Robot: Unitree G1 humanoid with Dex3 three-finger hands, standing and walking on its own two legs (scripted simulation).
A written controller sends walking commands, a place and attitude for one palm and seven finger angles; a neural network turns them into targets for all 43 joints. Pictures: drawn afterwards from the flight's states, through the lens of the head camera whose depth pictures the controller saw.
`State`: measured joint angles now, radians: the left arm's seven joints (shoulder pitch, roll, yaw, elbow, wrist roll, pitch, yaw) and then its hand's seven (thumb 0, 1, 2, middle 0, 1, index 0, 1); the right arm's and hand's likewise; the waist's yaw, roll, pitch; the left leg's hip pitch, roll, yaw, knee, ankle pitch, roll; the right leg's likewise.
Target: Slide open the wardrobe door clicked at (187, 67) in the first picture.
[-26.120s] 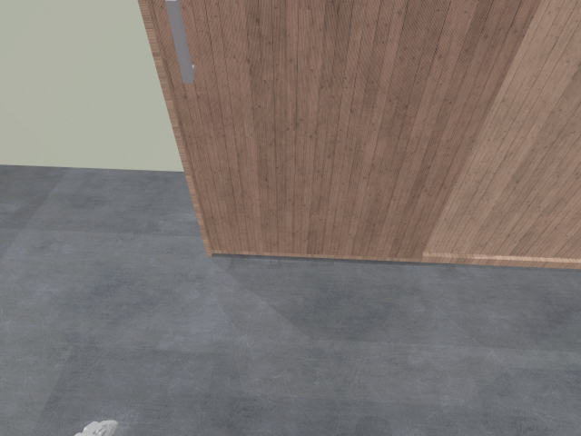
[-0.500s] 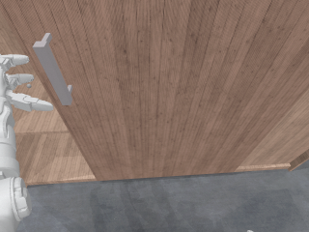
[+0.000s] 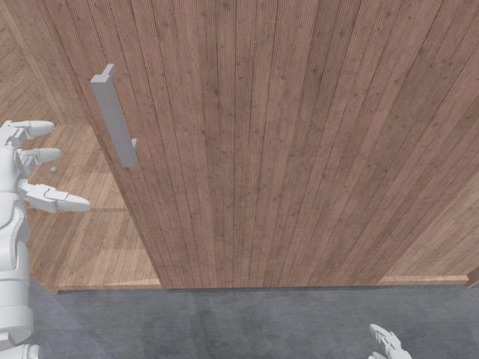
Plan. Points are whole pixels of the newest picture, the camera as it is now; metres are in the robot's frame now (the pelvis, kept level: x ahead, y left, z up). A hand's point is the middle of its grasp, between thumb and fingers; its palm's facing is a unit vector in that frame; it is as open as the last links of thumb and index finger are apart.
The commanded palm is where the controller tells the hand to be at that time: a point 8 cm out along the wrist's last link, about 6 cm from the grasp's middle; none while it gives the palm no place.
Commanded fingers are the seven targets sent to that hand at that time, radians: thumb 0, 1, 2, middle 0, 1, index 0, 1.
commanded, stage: slip the hand off the handle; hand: left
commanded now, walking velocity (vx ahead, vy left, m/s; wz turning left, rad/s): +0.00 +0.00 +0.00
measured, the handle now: (120, 118) +0.48 +0.26 +0.16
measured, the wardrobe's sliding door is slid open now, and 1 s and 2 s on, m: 0.45 0.45 0.45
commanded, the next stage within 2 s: draw the hand back to the body in 0.20 s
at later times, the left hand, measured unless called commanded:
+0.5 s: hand (53, 193) +0.28 +0.28 +0.17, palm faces +0.14 -0.99 -0.04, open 14.7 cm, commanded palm +0.24 +0.34 +0.16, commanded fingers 0.00 -0.55 0.20 -0.25 -1.15 -0.25 -1.15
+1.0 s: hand (35, 237) +0.23 +0.28 +0.15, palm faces +0.41 -0.87 -0.29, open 13.8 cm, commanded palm +0.18 +0.32 +0.17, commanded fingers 0.00 -0.01 0.46 -0.23 -0.83 -0.23 -0.83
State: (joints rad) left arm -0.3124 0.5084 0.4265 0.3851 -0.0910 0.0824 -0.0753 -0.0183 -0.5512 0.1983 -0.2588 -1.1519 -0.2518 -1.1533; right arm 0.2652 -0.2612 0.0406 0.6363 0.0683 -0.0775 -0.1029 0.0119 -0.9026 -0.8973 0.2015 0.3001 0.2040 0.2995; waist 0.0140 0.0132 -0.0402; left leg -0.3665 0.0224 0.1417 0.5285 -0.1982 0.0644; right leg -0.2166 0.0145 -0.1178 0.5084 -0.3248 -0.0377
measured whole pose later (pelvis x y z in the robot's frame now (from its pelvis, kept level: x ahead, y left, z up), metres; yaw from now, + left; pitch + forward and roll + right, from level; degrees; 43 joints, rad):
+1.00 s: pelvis -0.01 -0.01 +0.01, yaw +0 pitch -3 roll -1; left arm 0.20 0.40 0.38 -0.11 -0.16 -0.02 -0.01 -0.02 -0.33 0.31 -0.25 -1.02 -0.24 -1.02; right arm 0.20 -0.26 0.06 0.63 0.04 -0.21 -0.08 0.01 -0.90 -0.90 0.20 0.30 0.20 0.30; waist 0.05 0.05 0.00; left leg -0.26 0.02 0.13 0.46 -0.16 0.05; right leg -0.10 0.03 -0.12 0.42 -0.28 -0.05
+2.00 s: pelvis +0.01 -0.03 +0.01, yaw +0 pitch -5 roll +0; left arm 0.48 0.36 0.32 -0.38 -0.10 -0.06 0.09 0.01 0.88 0.90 -0.21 -0.30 -0.21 -0.31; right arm 0.19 -0.24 0.02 0.64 0.01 -0.08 -0.06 0.01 -0.90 -0.90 0.20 0.30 0.20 0.30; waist 0.07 0.06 0.01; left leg -0.13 0.02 0.12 0.38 -0.16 0.02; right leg 0.04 0.04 -0.11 0.32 -0.27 -0.07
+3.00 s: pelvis -0.12 +0.07 +0.00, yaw +4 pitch -1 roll -5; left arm 0.50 0.44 0.41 -0.55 -0.05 -0.22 0.13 0.01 0.88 0.90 -0.22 -0.30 -0.21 -0.31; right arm 0.15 -0.20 0.02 0.58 0.00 -0.08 -0.06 0.01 -0.90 -0.90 0.20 0.30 0.21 0.30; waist 0.05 0.02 0.03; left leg -0.45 -0.03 0.12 0.44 -0.11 0.06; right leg -0.21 0.07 0.02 0.46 -0.23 0.00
